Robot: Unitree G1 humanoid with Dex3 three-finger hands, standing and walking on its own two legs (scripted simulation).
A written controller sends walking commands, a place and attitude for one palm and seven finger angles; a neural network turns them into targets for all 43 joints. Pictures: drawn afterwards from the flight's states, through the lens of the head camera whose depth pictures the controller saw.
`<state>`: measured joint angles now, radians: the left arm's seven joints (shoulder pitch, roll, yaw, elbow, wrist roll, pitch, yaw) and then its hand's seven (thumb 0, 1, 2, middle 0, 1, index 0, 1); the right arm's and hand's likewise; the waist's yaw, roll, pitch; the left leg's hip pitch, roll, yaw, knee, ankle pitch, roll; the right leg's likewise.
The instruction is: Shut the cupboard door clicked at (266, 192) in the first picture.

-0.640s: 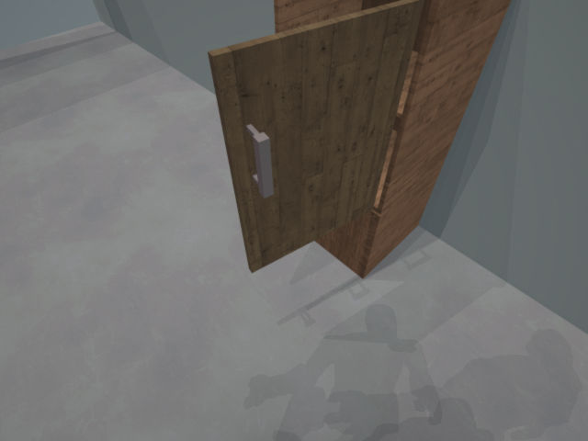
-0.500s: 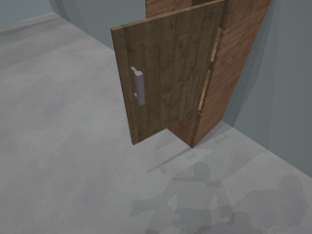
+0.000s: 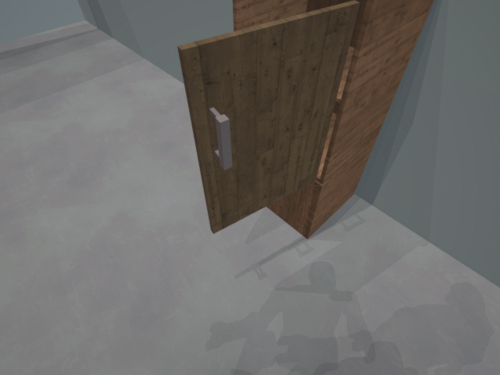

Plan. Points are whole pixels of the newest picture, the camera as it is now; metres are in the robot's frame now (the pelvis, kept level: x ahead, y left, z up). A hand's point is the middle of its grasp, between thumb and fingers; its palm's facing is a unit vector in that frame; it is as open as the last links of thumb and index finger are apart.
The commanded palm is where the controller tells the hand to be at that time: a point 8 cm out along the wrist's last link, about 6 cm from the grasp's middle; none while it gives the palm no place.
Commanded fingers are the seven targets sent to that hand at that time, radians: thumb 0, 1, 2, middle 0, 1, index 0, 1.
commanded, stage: look at it before walking up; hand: left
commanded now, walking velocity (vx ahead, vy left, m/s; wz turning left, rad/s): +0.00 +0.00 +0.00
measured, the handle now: (220, 139) +0.57 +0.10 +0.04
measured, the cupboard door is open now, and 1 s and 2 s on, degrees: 78 78 78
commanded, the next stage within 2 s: walk to a spot facing it in 0.20 s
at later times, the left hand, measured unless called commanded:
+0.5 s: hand out of the picture +0.06 +0.22 -0.17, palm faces -0.04 -0.95 -0.30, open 7.4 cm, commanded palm none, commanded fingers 0.00 0.90 0.90 -0.20 -0.30 -0.20 -0.30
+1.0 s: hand out of the picture +0.05 +0.15 -0.17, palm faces -0.23 -0.94 -0.26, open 7.4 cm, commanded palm none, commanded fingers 0.00 0.90 0.90 -0.20 -0.30 -0.20 -0.30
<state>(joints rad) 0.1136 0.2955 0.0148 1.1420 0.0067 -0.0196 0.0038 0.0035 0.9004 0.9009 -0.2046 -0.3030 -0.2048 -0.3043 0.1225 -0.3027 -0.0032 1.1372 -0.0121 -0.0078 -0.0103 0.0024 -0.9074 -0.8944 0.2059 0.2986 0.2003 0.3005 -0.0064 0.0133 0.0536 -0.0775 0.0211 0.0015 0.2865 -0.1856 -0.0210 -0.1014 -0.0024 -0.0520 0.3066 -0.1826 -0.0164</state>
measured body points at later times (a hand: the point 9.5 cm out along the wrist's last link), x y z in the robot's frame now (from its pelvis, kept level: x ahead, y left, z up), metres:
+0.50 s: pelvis -0.01 +0.00 -0.01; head +0.01 -0.01 +0.44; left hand +0.06 +0.27 -0.15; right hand +0.05 -0.27 -0.15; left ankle -0.02 +0.13 -0.75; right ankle -0.01 -0.11 -0.75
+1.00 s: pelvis -0.03 -0.03 +0.00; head +0.03 -0.07 +0.44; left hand +0.06 +0.20 -0.15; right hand +0.00 -0.30 -0.16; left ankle -0.01 +0.15 -0.67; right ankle -0.03 -0.10 -0.75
